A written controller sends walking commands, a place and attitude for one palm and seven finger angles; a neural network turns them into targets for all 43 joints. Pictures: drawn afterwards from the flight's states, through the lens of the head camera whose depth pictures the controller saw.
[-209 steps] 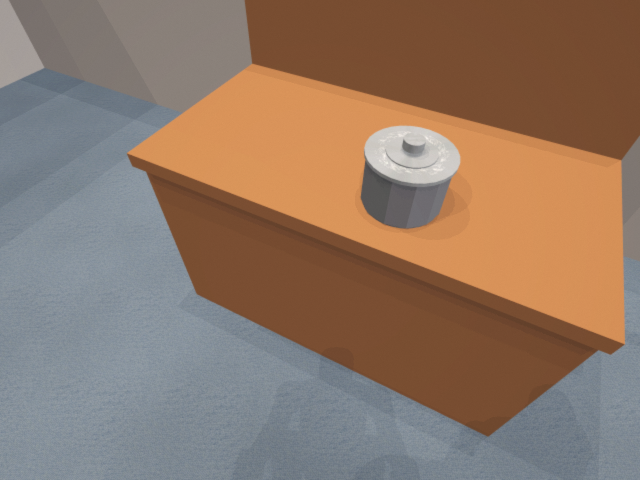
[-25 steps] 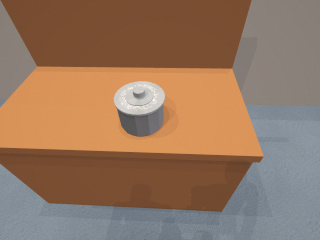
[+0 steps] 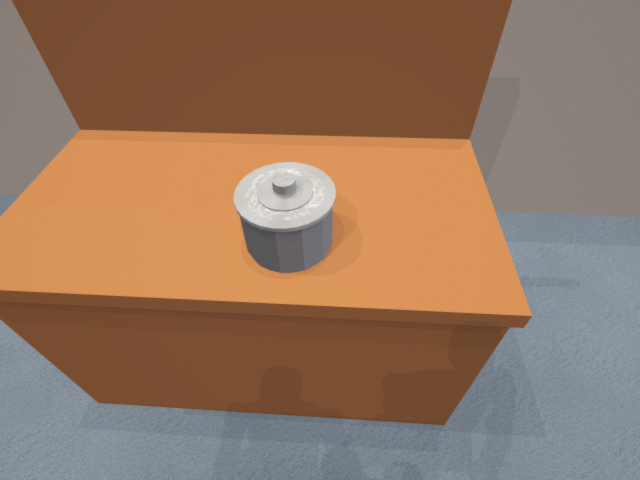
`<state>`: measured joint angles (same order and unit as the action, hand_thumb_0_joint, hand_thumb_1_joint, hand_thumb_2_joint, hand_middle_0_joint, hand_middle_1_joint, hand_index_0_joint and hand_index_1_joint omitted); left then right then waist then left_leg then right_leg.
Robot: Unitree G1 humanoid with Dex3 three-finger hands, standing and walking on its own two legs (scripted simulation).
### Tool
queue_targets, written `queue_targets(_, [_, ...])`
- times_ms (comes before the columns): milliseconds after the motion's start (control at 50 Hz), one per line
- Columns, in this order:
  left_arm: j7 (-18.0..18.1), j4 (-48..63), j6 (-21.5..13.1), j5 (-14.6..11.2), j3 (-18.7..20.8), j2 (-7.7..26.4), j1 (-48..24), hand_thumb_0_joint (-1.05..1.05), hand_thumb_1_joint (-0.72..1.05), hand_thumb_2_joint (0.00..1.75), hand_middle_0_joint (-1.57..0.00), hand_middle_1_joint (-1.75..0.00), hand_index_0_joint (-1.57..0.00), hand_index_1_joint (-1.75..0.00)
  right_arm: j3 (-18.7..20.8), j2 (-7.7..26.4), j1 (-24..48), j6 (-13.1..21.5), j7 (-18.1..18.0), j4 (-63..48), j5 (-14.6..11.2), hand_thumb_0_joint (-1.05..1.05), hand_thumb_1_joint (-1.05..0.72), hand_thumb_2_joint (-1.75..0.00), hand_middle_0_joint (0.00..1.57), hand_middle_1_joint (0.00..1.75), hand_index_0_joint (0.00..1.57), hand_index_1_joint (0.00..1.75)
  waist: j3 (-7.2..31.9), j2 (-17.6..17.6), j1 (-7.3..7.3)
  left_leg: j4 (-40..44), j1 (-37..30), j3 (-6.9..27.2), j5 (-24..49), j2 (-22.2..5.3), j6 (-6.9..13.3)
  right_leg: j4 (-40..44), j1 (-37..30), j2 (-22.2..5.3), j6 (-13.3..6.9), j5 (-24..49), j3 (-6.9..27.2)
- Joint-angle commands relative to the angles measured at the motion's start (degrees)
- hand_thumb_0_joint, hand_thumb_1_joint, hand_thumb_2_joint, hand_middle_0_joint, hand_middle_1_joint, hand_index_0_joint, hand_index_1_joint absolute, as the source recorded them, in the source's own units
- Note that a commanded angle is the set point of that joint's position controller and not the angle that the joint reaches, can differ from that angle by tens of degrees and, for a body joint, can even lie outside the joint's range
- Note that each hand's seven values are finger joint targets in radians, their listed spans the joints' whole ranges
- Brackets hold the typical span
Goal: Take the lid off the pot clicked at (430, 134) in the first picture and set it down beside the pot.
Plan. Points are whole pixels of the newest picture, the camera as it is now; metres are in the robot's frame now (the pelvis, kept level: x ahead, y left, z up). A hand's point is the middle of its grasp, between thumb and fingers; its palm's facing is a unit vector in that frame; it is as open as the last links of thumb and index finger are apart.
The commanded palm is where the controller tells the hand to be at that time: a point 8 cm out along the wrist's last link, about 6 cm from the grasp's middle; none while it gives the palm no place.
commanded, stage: look again from close up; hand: left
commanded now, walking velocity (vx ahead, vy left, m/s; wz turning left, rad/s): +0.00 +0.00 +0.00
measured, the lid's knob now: (284, 183) +0.58 +0.10 +0.04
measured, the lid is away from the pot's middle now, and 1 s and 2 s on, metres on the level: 0.00 0.00 0.00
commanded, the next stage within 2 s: shuffle to correct the standing spot in 0.06 s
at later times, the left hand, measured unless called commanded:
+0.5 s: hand out of the picture +0.01 +0.16 -0.18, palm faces +0.02 -0.98 -0.20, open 7.4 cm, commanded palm none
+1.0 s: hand (208, 466) +0.18 +0.19 -0.18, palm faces +0.05 -0.97 -0.24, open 7.3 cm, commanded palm none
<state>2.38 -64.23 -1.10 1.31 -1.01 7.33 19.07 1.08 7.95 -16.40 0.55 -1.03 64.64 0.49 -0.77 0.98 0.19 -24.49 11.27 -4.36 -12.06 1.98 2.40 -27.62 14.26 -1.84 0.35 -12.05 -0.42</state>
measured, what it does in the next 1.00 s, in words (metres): walks ahead: right foot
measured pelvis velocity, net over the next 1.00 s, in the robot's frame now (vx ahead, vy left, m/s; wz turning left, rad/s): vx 0.14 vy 0.00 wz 0.02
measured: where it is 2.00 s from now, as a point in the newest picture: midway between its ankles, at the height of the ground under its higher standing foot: outside the picture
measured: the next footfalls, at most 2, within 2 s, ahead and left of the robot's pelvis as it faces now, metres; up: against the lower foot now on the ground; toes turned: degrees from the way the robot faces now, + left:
right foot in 0.98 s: +0.18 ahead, -0.13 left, +0.00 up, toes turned +0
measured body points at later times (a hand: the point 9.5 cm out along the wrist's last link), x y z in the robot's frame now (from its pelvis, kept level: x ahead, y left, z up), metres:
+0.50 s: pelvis +0.04 +0.00 -0.01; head +0.04 -0.02 +0.44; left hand +0.01 +0.22 -0.16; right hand +0.00 -0.20 -0.17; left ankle +0.02 +0.09 -0.74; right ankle +0.03 -0.12 -0.74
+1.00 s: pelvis +0.14 +0.00 -0.01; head +0.17 +0.00 +0.44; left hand +0.18 +0.24 -0.16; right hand +0.10 -0.21 -0.17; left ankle +0.04 +0.09 -0.74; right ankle +0.17 -0.14 -0.74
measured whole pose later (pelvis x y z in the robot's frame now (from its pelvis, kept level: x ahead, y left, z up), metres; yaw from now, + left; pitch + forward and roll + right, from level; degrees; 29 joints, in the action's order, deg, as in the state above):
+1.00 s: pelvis +0.14 +0.00 -0.01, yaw +1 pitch +0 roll +0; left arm 2.5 -58.7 -2.0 1.2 2.1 10.9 12.7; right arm 1.0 5.4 -19.8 1.4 -2.3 65.4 0.5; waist -3.4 -0.4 -0.4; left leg -31.1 6.1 -2.7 -24.9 1.1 1.6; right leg -36.6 20.6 -3.8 -0.6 -8.7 -2.1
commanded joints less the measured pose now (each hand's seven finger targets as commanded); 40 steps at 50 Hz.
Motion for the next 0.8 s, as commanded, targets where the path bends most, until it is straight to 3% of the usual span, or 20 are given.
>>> queue_targets(0, [0.4, 1.5, -0.7, -0.3, 1.4, 6.4, 3.7, 0.0, 0.9, 0.9, -0.2, -0.3, -0.2, -0.3, 0.5, 3.9, -3.4, 1.0, 0.0, -1.2, -0.1, 0.0, -0.9, -0.9, 0.2, 0.3, 0.2, 0.3, -3.6, -1.8, -0.1, 6.3, 0.4, 8.5, -2.7, -7.2, -0.1, 6.4, 3.4, -4.1, -2.5, -1.2, 5.3])
queue_targets(140, [0.4, 1.8, -0.6, -0.3, 1.5, 6.1, 3.5, 0.0, 0.9, 0.9, -0.2, -0.3, -0.2, -0.3, 0.5, 3.7, -4.0, 0.8, -0.1, -1.1, 0.0, 0.0, -0.9, -0.9, 0.2, 0.3, 0.2, 0.3, -4.4, -1.6, -0.28, 5.7, 0.7, 8.1, -2.9, -6.8, -0.3, 6.8, 4.3, -4.3, -2.6, -2.7, 6.1])
queue_targets(260, [-0.1, 2.4, -0.2, 0.0, 2.4, 6.5, 4.3, 0.0, 0.9, 0.9, -0.2, -0.3, -0.2, -0.3, 0.9, 3.0, -4.9, 0.5, 0.2, -1.2, 0.6, 0.0, -0.9, -0.9, 0.2, 0.3, 0.2, 0.3, -6.8, -1.9, 0.1, 5.1, 3.7, 8.1, -16.3, -5.8, 0.2, 7.7, 6.9, -3.8, -3.8, -18.0, 8.1])
queue_targets(300, [-0.4, 2.6, -0.3, 0.0, 2.5, 6.4, 4.6, 0.0, 0.9, 0.9, -0.2, -0.3, -0.2, -0.3, 1.0, 2.8, -5.3, 0.7, 0.2, -1.5, 0.5, 0.0, -0.9, -0.9, 0.2, 0.3, 0.2, 0.3, -6.8, -1.8, 0.09, 5.6, 3.1, 8.7, -17.1, -6.5, 0.7, 6.6, 7.6, -3.1, -4.1, -17.7, 7.5])
queue_targets(360, [-0.6, 3.2, -0.6, 0.1, 2.6, 5.2, 4.3, 0.0, 0.9, 0.9, -0.2, -0.3, -0.2, -0.3, 1.2, 3.2, -6.4, 1.3, 0.1, -1.3, 0.5, 0.0, -0.9, -0.9, 0.2, 0.3, 0.2, 0.3, -7.4, 2.0, -0.19, 8.1, 3.3, 11.1, -18.4, -8.4, 1.8, 2.0, 7.8, -1.6, -4.0, -12.9, 4.9])
queue_targets(420, [-0.7, 3.2, -1.0, 0.2, 2.6, 4.4, 5.0, 0.0, 0.9, 0.9, -0.2, -0.3, -0.2, -0.3, 1.5, 4.1, -6.6, 1.9, 0.0, -1.3, 0.2, 0.0, -0.9, -0.9, 0.2, 0.3, 0.2, 0.3, -7.1, 0.8, 0.2, 8.5, 3.4, 12.8, -16.1, -10.0, 3.1, -0.8, 5.7, -0.9, -3.7, -7.2, 2.6])
queue_targets(460, [-0.7, 2.8, -1.4, 0.2, 2.8, 4.3, 6.3, 0.0, 0.9, 0.9, -0.2, -0.3, -0.2, -0.3, 1.6, 3.7, -6.4, 2.2, -0.1, -1.3, 0.1, 0.0, -0.9, -0.9, 0.2, 0.3, 0.2, 0.3, -6.2, -0.1, 0.64, 5.3, 3.3, 10.9, -10.2, -8.9, 2.9, -0.2, 3.6, -1.7, -4.2, -3.7, 3.8])
queue_targets(520, [-0.4, 1.5, -2.0, -0.1, 3.5, 6.1, 9.3, 0.0, 0.9, 0.9, -0.2, -0.3, -0.2, -0.3, 1.4, 2.2, -5.1, 2.6, -0.3, -1.7, 0.0, 0.0, -0.9, -0.9, 0.2, 0.3, 0.2, 0.3, -4.5, -7.3, 1.52, -4.7, 6.6, 4.2, -2.0, -4.6, 1.2, 3.6, -3.1, -5.8, -6.3, 1.9, 10.0])
queue_targets(560, [0.0, 0.3, -2.1, -0.2, 4.3, 8.1, 11.9, 0.0, 0.9, 0.9, -0.2, -0.3, -0.2, -0.3, 1.5, 1.1, -3.8, 2.5, -0.4, -2.1, 0.0, 0.0, -0.9, -0.9, 0.2, 0.3, 0.2, 0.3, -2.7, -11.4, 1.67, -12.9, 11.9, 0.1, -6.4, -2.0, -0.6, 6.5, -9.2, -11.2, -10.1, 6.3, 17.5])
queue_targets(580, [0.3, 0.2, -2.2, -0.1, 4.6, 8.4, 12.2, 0.0, 0.9, 0.9, -0.2, -0.3, -0.2, -0.3, 1.5, 1.2, -2.4, 2.3, -0.4, -2.4, 0.1, 0.0, -0.9, -0.9, 0.2, 0.3, 0.2, 0.3, -2.9, -11.6, 1.85, -14.3, 14.3, 0.4, -11.3, -2.1, -1.0, 6.5, -11.0, -12.9, -12.1, 8.8, 19.6])
queue_targets(600, [0.3, 0.3, -2.0, 0.1, 4.7, 8.7, 12.5, 0.0, 0.9, 0.9, -0.2, -0.3, -0.2, -0.3, 1.7, 1.0, -1.3, 2.2, -0.4, -2.8, 0.0, 0.0, -0.9, -0.9, 0.2, 0.3, 0.2, 0.3, -3.7, -9.8, 2.24, -15.4, 15.1, 0.5, -13.6, -2.4, -1.0, 6.4, -10.4, -13.5, -13.3, 8.4, 19.8])
queue_targets(620, [0.5, 0.7, -1.8, 0.3, 4.7, 8.4, 11.3, 0.0, 0.9, 0.9, -0.2, -0.3, -0.2, -0.3, 1.6, 0.9, -0.7, 2.2, -0.4, -2.9, 0.1, 0.0, -0.9, -0.9, 0.2, 0.3, 0.2, 0.3, -5.0, -7.2, 1.53, -13.4, 13.3, 0.8, -13.8, -2.7, -1.0, 5.6, -7.4, -13.4, -13.2, 7.6, 19.2])
queue_targets(640, [0.5, 1.4, -1.7, 0.2, 4.6, 8.2, 9.1, 0.0, 0.9, 0.9, -0.2, -0.3, -0.2, -0.3, 1.5, 0.2, -2.4, 2.3, -0.2, -2.5, 0.1, 0.0, -0.9, -0.9, 0.2, 0.3, 0.2, 0.3, -4.8, -6.9, 0.08, -7.9, 7.7, 0.5, -10.9, -2.5, -0.7, 4.0, -3.4, -11.7, -11.8, 6.6, 16.2])
queue_targets(660, [0.3, 2.3, -1.5, 0.0, 4.4, 7.4, 6.2, 0.0, 0.9, 0.9, -0.2, -0.3, -0.2, -0.3, 1.3, -0.1, -5.1, 2.6, -0.2, -1.2, 0.1, 0.0, -0.9, -0.9, 0.2, 0.3, 0.2, 0.3, -5.4, -5.2, -1.54, -0.6, -0.6, 0.8, -6.4, -2.6, -0.3, 0.9, 3.0, -8.0, -9.2, 4.8, 11.5])
queue_targets(680, [-0.2, 3.6, -1.6, -0.2, 3.9, 5.7, 3.3, 0.0, 0.9, 0.9, -0.2, -0.3, -0.2, -0.3, 1.7, 1.9, -9.2, 3.1, -0.4, 0.3, 0.3, 0.0, -0.9, -0.9, 0.2, 0.3, 0.2, 0.3, -5.3, 1.0, -3.38, 3.2, -9.2, 6.5, -1.1, -6.6, 2.1, -7.3, 10.4, -2.2, -5.8, 4.6, 5.3])
queue_targets(700, [-0.8, 5.2, -1.8, -0.2, 3.7, 4.7, 1.3, 0.0, 0.9, 0.9, -0.2, -0.3, -0.2, -0.3, 3.1, 6.6, -14.9, 3.3, -0.6, 1.7, 0.8, 0.0, -0.9, -0.9, 0.2, 0.3, 0.2, 0.3, -2.7, 12.6, -5.58, 7.2, -16.9, 20.3, 2.8, -16.5, 7.6, -20.0, 18.9, 3.1, -2.6, -4.2, -1.7])
queue_targets(720, [-0.6, 7.0, -1.8, 0.3, 3.3, 4.8, -4.4, 0.0, 0.9, 0.9, -0.2, -0.3, -0.2, -0.3, 3.2, 7.8, -19.4, 3.2, -0.9, 2.9, 1.2, 0.0, -0.9, -0.9, 0.2, 0.3, 0.2, 0.3, -7.3, 15.7, -7.69, 10.2, -17.4, 27.4, 16.5, -23.2, 12.5, -32.4, 27.8, 2.5, -1.7, -19.5, -3.0])
queue_targets(740, [-0.4, 7.2, -1.4, 0.2, 3.6, 5.3, -5.9, 0.0, 0.9, 0.9, -0.2, -0.3, -0.2, -0.3, 2.1, 5.4, -17.5, 3.0, -1.1, 2.8, 1.1, 0.0, -0.9, -0.9, 0.2, 0.3, 0.2, 0.3, -10.2, 7.1, -5.62, 8.9, -13.1, 24.8, 23.7, -23.6, 13.9, -37.6, 29.2, 0.1, -2.2, -19.4, 0.8])
queue_targets(760, [-0.4, 6.7, -1.1, 0.0, 3.4, 3.9, -5.4, 0.0, 0.9, 0.9, -0.2, -0.3, -0.2, -0.3, 1.7, 4.5, -13.4, 3.2, -1.2, 1.4, 1.1, 0.0, -0.9, -0.9, 0.2, 0.3, 0.2, 0.3, -9.9, 2.3, -3.17, 7.9, -10.6, 20.1, 28.4, -21.9, 12.8, -39.1, 27.6, -1.2, -2.2, -17.9, 1.8])
queue_targets(780, [-0.4, 6.4, -0.8, -0.2, 3.3, 3.0, -4.1, 0.0, 0.9, 0.9, -0.2, -0.3, -0.2, -0.3, 1.3, 4.5, -10.2, 3.5, -1.3, 0.1, 1.1, 0.0, -0.9, -0.9, 0.2, 0.3, 0.2, 0.3, -8.5, 2.6, -1.63, 7.4, -8.6, 15.8, 30.6, -20.1, 11.1, -38.9, 25.0, -1.8, -2.0, -16.4, 1.9])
